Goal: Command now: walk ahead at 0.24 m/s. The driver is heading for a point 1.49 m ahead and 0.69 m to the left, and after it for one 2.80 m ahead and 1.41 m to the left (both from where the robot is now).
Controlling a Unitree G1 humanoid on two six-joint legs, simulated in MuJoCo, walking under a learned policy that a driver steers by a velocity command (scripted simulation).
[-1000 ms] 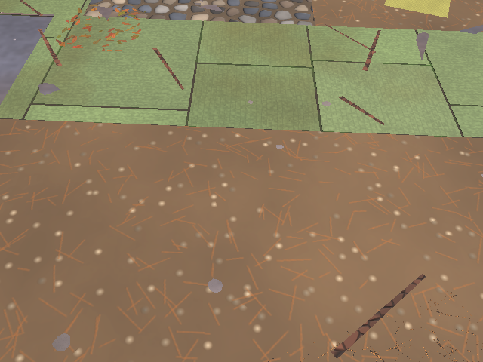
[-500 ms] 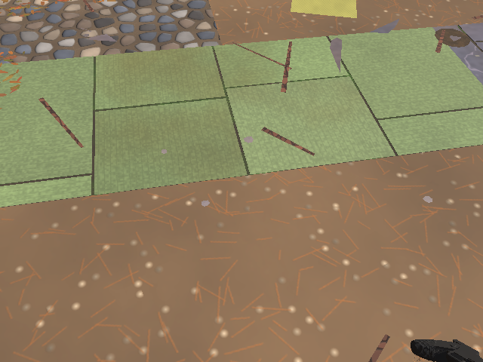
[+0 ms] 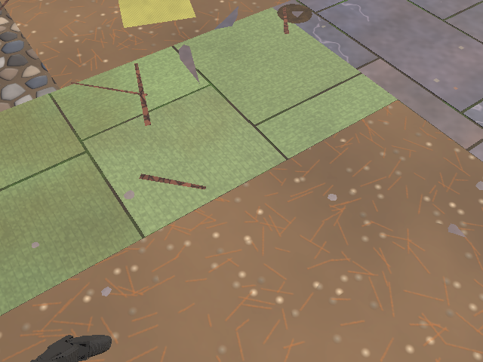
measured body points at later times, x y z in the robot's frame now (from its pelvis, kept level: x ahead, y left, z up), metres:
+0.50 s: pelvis +0.07 +0.02 -0.02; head +0.09 +0.05 +0.43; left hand +0.16 +0.32 -0.13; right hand +0.28 -0.22 -0.10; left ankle +0.08 +0.11 -0.74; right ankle +0.13 -0.13 -0.72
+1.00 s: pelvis +0.08 +0.00 -0.01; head +0.12 +0.00 +0.44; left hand +0.08 +0.32 -0.10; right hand +0.38 -0.15 -0.10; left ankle +0.06 +0.10 -0.71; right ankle +0.15 -0.10 -0.74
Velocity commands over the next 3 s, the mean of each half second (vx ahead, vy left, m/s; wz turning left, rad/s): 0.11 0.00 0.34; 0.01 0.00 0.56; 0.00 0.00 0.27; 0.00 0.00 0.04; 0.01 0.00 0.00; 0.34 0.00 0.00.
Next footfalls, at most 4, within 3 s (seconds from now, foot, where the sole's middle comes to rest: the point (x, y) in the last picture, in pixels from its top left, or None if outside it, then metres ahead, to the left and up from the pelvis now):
0.06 right None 0.18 -0.14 -0.78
0.44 left None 0.12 0.12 -0.78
0.94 right None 0.18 -0.07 -0.78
1.30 left None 0.02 0.13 -0.78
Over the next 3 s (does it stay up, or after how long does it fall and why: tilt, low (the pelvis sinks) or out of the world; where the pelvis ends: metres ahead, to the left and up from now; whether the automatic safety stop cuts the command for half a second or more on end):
stays up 0.20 0.09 0.00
